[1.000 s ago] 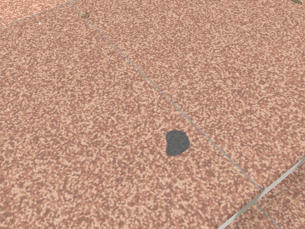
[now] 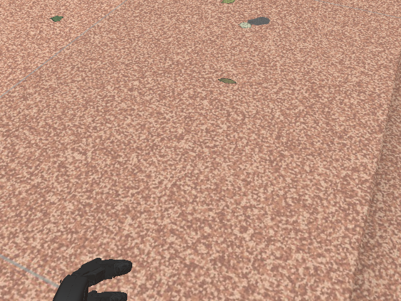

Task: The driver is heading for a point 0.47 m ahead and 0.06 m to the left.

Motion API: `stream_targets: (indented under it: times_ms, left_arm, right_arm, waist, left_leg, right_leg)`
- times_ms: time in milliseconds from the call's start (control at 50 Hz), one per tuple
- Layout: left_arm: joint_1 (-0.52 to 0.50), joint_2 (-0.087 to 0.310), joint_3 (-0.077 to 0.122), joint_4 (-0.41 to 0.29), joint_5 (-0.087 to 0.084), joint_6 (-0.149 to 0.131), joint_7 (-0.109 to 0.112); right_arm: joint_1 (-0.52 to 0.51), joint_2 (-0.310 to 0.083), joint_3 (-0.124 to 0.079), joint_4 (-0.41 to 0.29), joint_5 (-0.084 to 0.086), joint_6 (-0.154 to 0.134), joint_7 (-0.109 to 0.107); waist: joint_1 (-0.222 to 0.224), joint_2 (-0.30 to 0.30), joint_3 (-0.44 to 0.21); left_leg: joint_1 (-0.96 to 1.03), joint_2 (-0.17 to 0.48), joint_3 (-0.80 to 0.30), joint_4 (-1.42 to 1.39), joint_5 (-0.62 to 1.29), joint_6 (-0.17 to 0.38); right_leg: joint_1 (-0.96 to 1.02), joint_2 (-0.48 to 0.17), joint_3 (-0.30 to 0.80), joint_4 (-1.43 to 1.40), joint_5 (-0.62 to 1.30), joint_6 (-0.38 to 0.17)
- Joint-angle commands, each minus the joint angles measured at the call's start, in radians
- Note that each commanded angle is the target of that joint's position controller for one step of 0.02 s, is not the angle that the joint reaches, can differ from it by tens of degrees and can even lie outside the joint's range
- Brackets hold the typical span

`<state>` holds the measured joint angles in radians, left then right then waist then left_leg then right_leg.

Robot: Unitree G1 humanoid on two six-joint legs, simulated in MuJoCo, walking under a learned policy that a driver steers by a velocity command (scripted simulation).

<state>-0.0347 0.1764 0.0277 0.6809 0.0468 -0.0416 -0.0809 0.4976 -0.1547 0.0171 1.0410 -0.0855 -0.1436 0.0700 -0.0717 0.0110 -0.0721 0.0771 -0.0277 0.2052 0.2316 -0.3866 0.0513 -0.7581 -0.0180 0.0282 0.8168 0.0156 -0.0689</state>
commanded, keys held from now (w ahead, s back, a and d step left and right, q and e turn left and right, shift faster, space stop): w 0.40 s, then no key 0.60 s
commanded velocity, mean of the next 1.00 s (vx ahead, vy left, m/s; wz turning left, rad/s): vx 0.31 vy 0.00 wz -0.03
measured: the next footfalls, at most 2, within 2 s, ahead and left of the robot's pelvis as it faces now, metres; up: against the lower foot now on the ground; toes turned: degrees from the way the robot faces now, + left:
right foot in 0.12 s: +0.24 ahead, -0.11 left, +0.00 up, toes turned -2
left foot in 0.58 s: +0.53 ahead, +0.13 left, +0.00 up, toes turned +1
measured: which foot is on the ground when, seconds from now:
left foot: down 0.00-0.12, up 0.14-0.56, down 0.58-1.00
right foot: up 0.00-0.10, down 0.12-0.60, up 0.62-0.90, down 0.92-1.00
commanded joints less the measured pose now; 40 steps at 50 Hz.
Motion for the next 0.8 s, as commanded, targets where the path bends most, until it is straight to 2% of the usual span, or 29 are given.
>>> stream_targets:
  times_ms: [20,40,60,80,100,120,140,160,180,200,220,240,260,300,340,420,500,540,560,580,600,620,640,660,680,700,740,760,800]
  left_arm:
    - [-0.132,0.044,0.017,-0.084,-0.001,-0.004,-0.003]
    - [-0.148,0.065,0.014,-0.090,-0.118,-0.027,0.005]
    - [-0.125,0.044,0.012,-0.094,-0.114,-0.040,0.010]
    - [-0.027,0.063,0.024,-0.075,-0.098,-0.045,0.017]
    - [0.167,0.126,0.056,-0.019,-0.083,-0.042,0.028]
    - [0.393,0.217,0.085,0.049,-0.063,-0.029,0.048]
    - [0.441,0.301,0.089,0.064,-0.040,-0.024,0.064]
    - [0.478,0.229,0.079,0.074,-0.030,-0.023,0.073]
    - [0.381,0.186,0.067,0.068,-0.037,-0.030,0.077]
    - [0.292,0.146,0.056,0.064,-0.047,-0.040,0.071]
    - [0.243,0.107,0.041,0.060,-0.047,-0.048,0.063]
    - [0.222,0.082,0.032,0.066,-0.040,-0.054,0.057]
    - [0.224,0.079,0.030,0.077,-0.039,-0.059,0.050]
    - [0.249,0.125,0.038,0.101,-0.042,-0.070,0.050]
    - [0.288,0.157,0.046,0.122,-0.040,-0.068,0.063]
    - [0.354,0.181,0.047,0.148,-0.052,-0.060,0.077]
    - [0.427,0.196,0.050,0.193,-0.063,-0.040,0.082]
    - [0.399,0.208,0.055,0.199,-0.062,-0.029,0.092]
    - [0.376,0.211,0.057,0.196,-0.062,-0.025,0.097]
    - [0.385,0.197,0.054,0.191,-0.052,-0.024,0.101]
    - [0.432,0.146,0.037,0.177,-0.029,-0.028,0.104]
    - [0.610,0.037,0.002,0.220,-0.042,-0.030,0.097]
    - [0.611,0.124,0.021,0.241,-0.055,-0.026,0.093]
    - [0.518,0.170,0.036,0.221,-0.074,-0.015,0.094]
    - [0.429,0.176,0.040,0.202,-0.073,-0.001,0.107]
    - [0.374,0.173,0.046,0.188,-0.059,0.016,0.119]
    - [0.395,0.127,0.042,0.192,-0.052,0.044,0.134]
    - [0.403,0.107,0.038,0.198,-0.051,0.049,0.140]
    - [0.398,0.094,0.034,0.210,-0.048,0.056,0.145]
  right_arm:
    - [0.103,-0.129,-0.030,0.010,0.014,0.004,-0.003]
    - [-0.051,-0.217,-0.062,-0.057,0.133,0.051,-0.073]
    - [-0.022,-0.260,-0.067,-0.054,0.136,0.066,-0.107]
    - [-0.013,-0.273,-0.075,-0.042,0.124,0.074,-0.120]
    - [-0.050,-0.270,-0.080,-0.055,0.118,0.074,-0.119]
    - [-0.106,-0.232,-0.073,-0.093,0.105,0.060,-0.111]
    - [0.001,-0.068,-0.035,-0.120,0.067,0.027,-0.083]
    - [-0.017,-0.132,-0.052,-0.109,0.107,-0.012,-0.062]
    - [-0.134,-0.183,-0.070,-0.160,0.141,-0.022,-0.058]
    - [-0.208,-0.178,-0.070,-0.191,0.141,-0.017,-0.065]
    - [-0.223,-0.174,-0.076,-0.191,0.127,-0.003,-0.074]
    - [-0.191,-0.165,-0.080,-0.189,0.118,0.016,-0.075]
    - [-0.163,-0.148,-0.081,-0.189,0.114,0.035,-0.074]
    - [-0.184,-0.127,-0.077,-0.207,0.105,0.059,-0.080]
    - [-0.268,-0.131,-0.074,-0.239,0.093,0.063,-0.083]
    - [-0.443,-0.125,-0.063,-0.274,0.091,0.052,-0.071]
    - [-0.535,-0.144,-0.063,-0.297,0.094,0.045,-0.054]
    - [-0.500,-0.180,-0.075,-0.291,0.086,0.037,-0.047]
    - [-0.432,-0.200,-0.085,-0.263,0.075,0.032,-0.047]
    - [-0.333,-0.243,-0.100,-0.225,0.065,0.027,-0.050]
    - [-0.220,-0.304,-0.109,-0.204,0.042,0.025,-0.054]
    - [-0.177,-0.281,-0.099,-0.181,0.045,0.037,-0.050]
    - [-0.167,-0.223,-0.087,-0.189,0.073,0.052,-0.045]
    - [-0.245,-0.209,-0.084,-0.198,0.085,0.062,-0.048]
    - [-0.321,-0.193,-0.078,-0.210,0.081,0.069,-0.056]
    - [-0.383,-0.169,-0.069,-0.216,0.077,0.073,-0.063]
    - [-0.447,-0.155,-0.067,-0.210,0.058,0.082,-0.068]
    - [-0.458,-0.158,-0.069,-0.206,0.052,0.085,-0.070]
    - [-0.444,-0.165,-0.073,-0.193,0.053,0.088,-0.076]
  waist:
    - [0.045,0.077,0.123]
    - [0.043,0.002,0.193]
    - [0.065,0.044,0.137]
    - [0.117,0.108,0.081]
    - [0.211,0.142,-0.011]
    - [0.290,0.112,-0.147]
    - [0.168,-0.199,-0.271]
    - [0.217,-0.158,-0.379]
    - [0.188,-0.117,-0.204]
    - [0.142,-0.044,-0.094]
    - [0.100,0.004,-0.040]
    - [0.058,0.006,-0.015]
    - [0.033,-0.010,-0.001]
    - [0.018,-0.031,0.041]
    - [0.031,-0.040,0.075]
    - [0.089,-0.050,0.099]
    - [0.124,-0.092,0.079]
    - [0.088,-0.117,0.045]
    - [0.050,-0.113,0.010]
    - [0.023,-0.080,-0.053]
    - [0.013,0.036,-0.193]
    - [0.045,0.274,-0.367]
    - [0.023,0.207,-0.422]
    - [0.029,0.137,-0.307]
    - [0.039,0.067,-0.201]
    - [0.058,0.043,-0.123]
    - [0.108,0.102,-0.071]
    - [0.116,0.122,-0.062]
    - [0.109,0.126,-0.083]
  left_leg:
    - [0.106,0.268,-0.104,-0.013,1.014,0.107]
    - [0.061,0.263,-0.097,0.059,1.254,0.071]
    - [0.061,0.283,-0.111,0.137,1.423,0.064]
    - [0.057,0.289,-0.123,0.245,1.502,0.059]
    - [-0.016,0.258,-0.118,0.422,1.409,0.051]
    - [-0.298,0.200,-0.117,0.711,0.985,0.036]
    - [-0.701,-0.017,-0.175,1.098,-0.146,-0.005]
    - [-0.786,-0.021,-0.389,1.257,-0.180,0.013]
    - [-0.843,0.042,-0.360,1.215,-0.081,0.014]
    - [-0.843,0.088,-0.305,1.150,0.000,0.005]
    - [-0.805,0.118,-0.288,1.103,0.042,-0.005]
    - [-0.738,0.145,-0.292,1.062,0.073,-0.011]
    - [-0.704,0.157,-0.290,1.029,0.090,-0.015]
    - [-0.719,0.178,-0.278,0.962,0.126,-0.036]
    - [-0.767,0.191,-0.268,0.848,0.228,-0.056]
    - [-0.693,0.142,-0.215,0.503,0.465,-0.054]
    - [-0.642,0.085,-0.205,0.338,0.487,-0.040]
    - [-0.582,0.067,-0.217,0.265,0.458,-0.009]
    - [-0.489,0.046,-0.201,0.216,0.493,0.008]
    - [-0.330,0.061,-0.203,0.207,0.701,0.029]
    - [-0.022,0.225,-0.344,0.329,1.167,0.096]
    - [0.248,0.456,-0.615,0.318,1.319,0.294]
    - [0.211,0.422,-0.685,0.266,1.137,0.295]
    - [0.103,0.390,-0.610,0.233,0.934,0.261]
    - [-0.035,0.351,-0.561,0.188,0.778,0.230]
    - [-0.183,0.326,-0.513,0.141,0.674,0.214]
    - [-0.386,0.264,-0.425,0.072,0.534,0.175]
    - [-0.428,0.240,-0.383,0.058,0.521,0.170]
    - [-0.434,0.228,-0.359,0.047,0.454,0.173]
  right_leg:
    - [-0.024,0.018,-0.080,-0.116,-0.102,-0.006]
    - [0.016,0.075,-0.177,-0.154,-0.161,-0.008]
    - [0.123,0.099,-0.194,-0.188,-0.179,-0.018]
    - [0.264,0.103,-0.176,-0.267,-0.131,-0.047]
    - [0.515,0.080,-0.120,-0.379,0.019,-0.095]
    - [0.904,-0.071,0.056,-0.305,0.117,-0.143]
    - [1.239,-0.356,0.508,-0.280,0.304,-0.313]
    - [1.227,-0.379,0.663,-0.397,0.180,-0.373]
    - [1.070,-0.325,0.478,-0.458,0.142,-0.319]
    - [0.911,-0.275,0.348,-0.504,0.151,-0.269]
    - [0.777,-0.243,0.277,-0.546,0.147,-0.238]
    - [0.667,-0.214,0.228,-0.586,0.116,-0.222]
    - [0.601,-0.202,0.208,-0.617,0.070,-0.215]
    - [0.510,-0.199,0.164,-0.664,0.064,-0.221]
    - [0.482,-0.184,0.117,-0.682,0.073,-0.212]
    - [0.489,-0.124,0.021,-0.661,0.124,-0.145]
    - [0.641,-0.153,0.025,-0.546,0.259,-0.106]
    - [0.712,-0.169,0.052,-0.462,0.271,-0.068]
    - [0.722,-0.145,0.041,-0.389,0.305,-0.043]
    - [0.694,-0.086,0.014,-0.263,0.286,-0.008]
    - [0.502,-0.011,-0.027,-0.018,-0.015,0.043]
    - [0.265,0.069,0.001,0.301,-0.637,0.109]
    - [0.249,0.046,0.103,0.399,-0.707,0.121]
    - [0.177,0.008,0.091,0.433,-0.669,0.126]
    - [0.163,-0.024,0.063,0.404,-0.605,0.129]
    - [0.191,-0.051,0.059,0.349,-0.553,0.131]
    - [0.347,-0.065,0.035,0.184,-0.498,0.125]
    - [0.399,-0.052,0.014,0.102,-0.494,0.124]
    - [0.471,-0.039,0.001,-0.025,-0.427,0.118]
